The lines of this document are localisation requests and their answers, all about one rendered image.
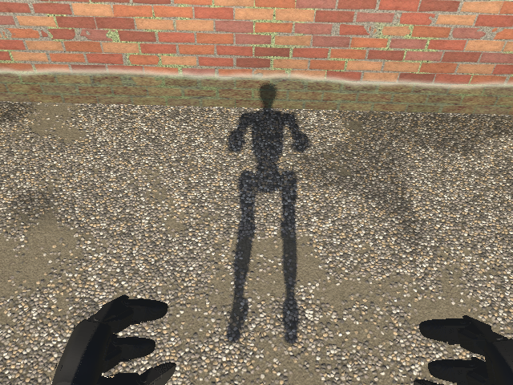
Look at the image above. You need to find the right robot hand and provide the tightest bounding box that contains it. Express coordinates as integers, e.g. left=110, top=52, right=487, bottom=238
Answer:
left=414, top=315, right=513, bottom=385

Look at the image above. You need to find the left robot hand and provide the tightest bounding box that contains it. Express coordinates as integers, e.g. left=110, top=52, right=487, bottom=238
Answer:
left=51, top=295, right=176, bottom=385

